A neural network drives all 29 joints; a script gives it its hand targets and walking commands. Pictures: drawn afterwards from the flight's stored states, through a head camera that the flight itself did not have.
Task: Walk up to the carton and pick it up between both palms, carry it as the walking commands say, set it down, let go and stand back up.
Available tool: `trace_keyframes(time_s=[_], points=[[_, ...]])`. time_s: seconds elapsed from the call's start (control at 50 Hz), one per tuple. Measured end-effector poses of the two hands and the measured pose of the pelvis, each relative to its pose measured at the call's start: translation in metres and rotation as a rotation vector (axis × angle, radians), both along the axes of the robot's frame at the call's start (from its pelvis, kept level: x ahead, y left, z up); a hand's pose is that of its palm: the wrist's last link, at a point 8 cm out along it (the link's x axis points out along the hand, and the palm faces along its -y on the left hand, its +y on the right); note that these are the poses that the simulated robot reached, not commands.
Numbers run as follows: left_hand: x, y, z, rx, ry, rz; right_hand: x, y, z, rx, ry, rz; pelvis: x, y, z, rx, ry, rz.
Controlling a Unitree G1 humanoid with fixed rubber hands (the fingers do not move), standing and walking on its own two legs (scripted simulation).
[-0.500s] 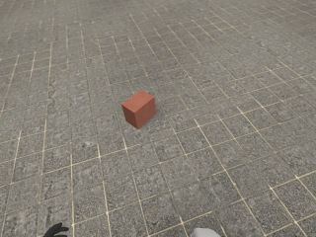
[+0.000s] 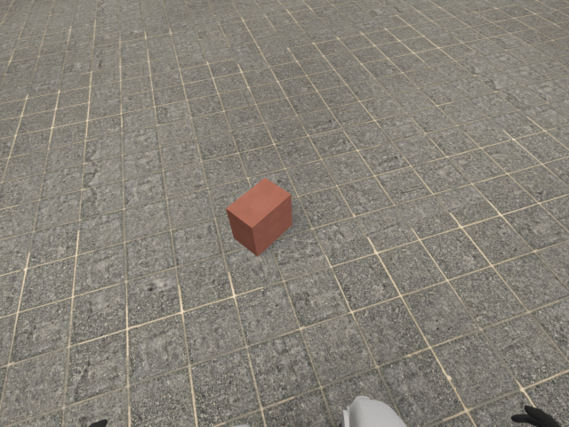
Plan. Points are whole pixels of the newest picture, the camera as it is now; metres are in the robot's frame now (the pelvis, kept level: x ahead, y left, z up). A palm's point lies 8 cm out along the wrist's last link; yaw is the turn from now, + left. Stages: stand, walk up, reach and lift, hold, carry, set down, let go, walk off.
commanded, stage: walk up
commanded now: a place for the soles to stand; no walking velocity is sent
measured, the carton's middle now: (261, 217) +0.95 +0.14 -0.65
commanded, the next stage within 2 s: none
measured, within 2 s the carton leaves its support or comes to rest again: neither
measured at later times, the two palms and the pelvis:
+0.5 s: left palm (71, 366) +0.23 +0.37 -0.09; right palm (496, 353) +0.22 -0.28 -0.07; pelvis +0.15 +0.05 +0.00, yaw -1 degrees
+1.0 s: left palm (88, 282) +0.37 +0.39 -0.09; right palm (464, 282) +0.34 -0.28 -0.08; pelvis +0.29 +0.06 -0.01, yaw +0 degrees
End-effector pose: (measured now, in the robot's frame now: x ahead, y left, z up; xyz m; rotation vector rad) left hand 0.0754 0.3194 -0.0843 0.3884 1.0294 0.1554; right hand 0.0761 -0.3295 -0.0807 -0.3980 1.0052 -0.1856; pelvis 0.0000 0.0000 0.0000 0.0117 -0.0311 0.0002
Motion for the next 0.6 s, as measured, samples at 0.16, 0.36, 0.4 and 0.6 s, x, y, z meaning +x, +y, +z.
trace_keyframes(time_s=[0.16,0.36,0.4,0.6], points=[[0.04,0.02,0.012,0.062,-0.067,0.075,0.051,0.011,-0.019,0.018,0.08,0.024,0.055,0.003,-0.004,-0.042,-0.013,0.037],[0.069,0.064,-0.011,0.048,0.045,0.119,0.146,0.046,-0.004,-0.025,-0.019,0.081,0.114,0.042,-0.011,-0.01,0.0,0.034],[0.09,0.062,-0.013,0.033,0.059,0.09,0.15,0.046,0.001,-0.032,-0.034,0.044,0.125,0.046,-0.009,-0.002,0.004,0.017],[0.213,0.037,-0.001,-0.008,-0.02,-0.052,0.134,0.036,-0.003,-0.02,0.081,-0.081,0.181,0.045,-0.001,0.004,0.001,-0.027]])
